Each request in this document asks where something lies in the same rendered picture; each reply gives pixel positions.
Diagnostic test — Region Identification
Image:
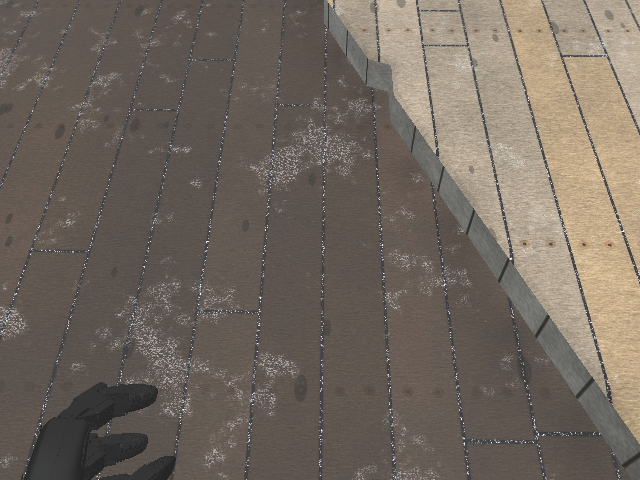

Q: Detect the robot left hand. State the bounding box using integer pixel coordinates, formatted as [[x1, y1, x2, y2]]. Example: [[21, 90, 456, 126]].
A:
[[21, 382, 176, 480]]

